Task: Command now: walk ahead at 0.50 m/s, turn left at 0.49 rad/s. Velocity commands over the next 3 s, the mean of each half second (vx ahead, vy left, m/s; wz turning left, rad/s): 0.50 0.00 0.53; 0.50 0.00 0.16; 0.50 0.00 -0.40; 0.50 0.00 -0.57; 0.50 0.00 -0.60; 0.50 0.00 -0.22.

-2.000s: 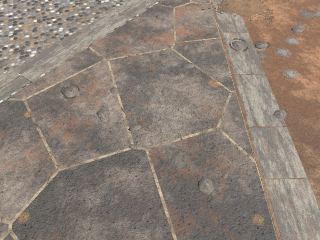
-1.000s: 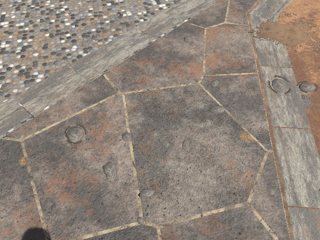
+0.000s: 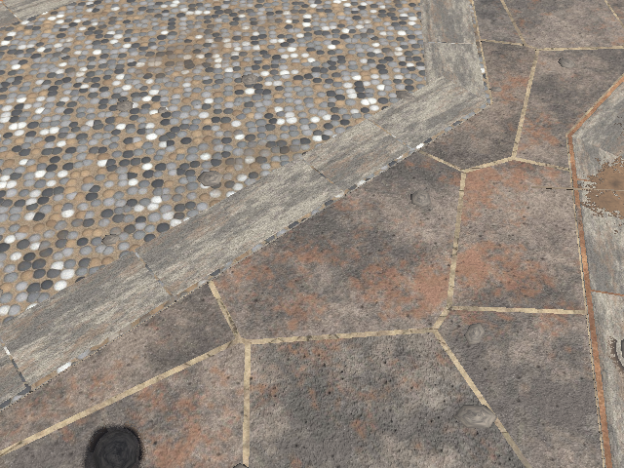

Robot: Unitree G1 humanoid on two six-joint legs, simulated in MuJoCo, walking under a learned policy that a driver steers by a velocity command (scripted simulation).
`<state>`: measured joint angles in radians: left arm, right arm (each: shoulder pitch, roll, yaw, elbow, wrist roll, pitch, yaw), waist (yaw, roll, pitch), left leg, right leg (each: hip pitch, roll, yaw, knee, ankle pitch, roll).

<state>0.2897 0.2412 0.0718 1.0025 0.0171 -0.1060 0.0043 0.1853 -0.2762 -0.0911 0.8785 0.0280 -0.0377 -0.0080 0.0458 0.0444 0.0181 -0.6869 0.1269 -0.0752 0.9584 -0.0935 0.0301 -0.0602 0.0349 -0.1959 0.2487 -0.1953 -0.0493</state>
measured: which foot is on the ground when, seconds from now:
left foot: up 0.00-0.22, down 0.24-0.78, up 0.80-1.00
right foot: down 0.00-0.26, up 0.28-0.74, down 0.76-1.00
